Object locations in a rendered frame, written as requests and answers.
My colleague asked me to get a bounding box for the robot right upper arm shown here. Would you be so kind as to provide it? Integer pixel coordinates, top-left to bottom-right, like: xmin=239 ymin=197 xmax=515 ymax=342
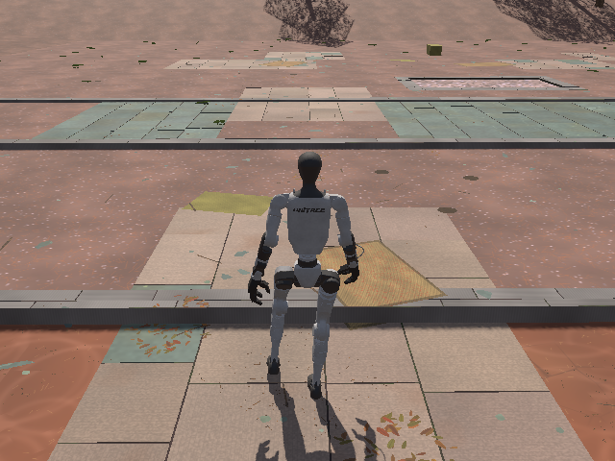
xmin=329 ymin=194 xmax=353 ymax=246

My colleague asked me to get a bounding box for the robot torso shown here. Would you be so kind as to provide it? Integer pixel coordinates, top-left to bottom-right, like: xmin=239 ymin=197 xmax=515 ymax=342
xmin=286 ymin=188 xmax=332 ymax=288

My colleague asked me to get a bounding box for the robot right hand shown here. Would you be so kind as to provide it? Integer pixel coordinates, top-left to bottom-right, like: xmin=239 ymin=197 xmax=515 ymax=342
xmin=337 ymin=264 xmax=359 ymax=284

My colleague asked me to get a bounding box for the robot left hand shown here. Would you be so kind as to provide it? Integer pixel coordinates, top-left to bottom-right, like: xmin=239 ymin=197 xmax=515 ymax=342
xmin=248 ymin=278 xmax=270 ymax=305

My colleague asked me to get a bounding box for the robot left upper arm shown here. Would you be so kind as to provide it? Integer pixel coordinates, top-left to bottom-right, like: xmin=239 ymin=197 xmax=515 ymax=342
xmin=263 ymin=193 xmax=289 ymax=248

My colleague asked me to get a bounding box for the robot left forearm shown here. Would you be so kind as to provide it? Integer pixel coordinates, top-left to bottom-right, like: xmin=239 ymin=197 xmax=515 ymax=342
xmin=251 ymin=232 xmax=272 ymax=280

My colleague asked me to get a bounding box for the right robot shin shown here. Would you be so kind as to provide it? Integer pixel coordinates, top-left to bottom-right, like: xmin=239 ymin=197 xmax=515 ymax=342
xmin=311 ymin=324 xmax=330 ymax=386

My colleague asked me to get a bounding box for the robot right forearm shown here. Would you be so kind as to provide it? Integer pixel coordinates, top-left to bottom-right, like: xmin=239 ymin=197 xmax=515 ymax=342
xmin=342 ymin=232 xmax=358 ymax=268

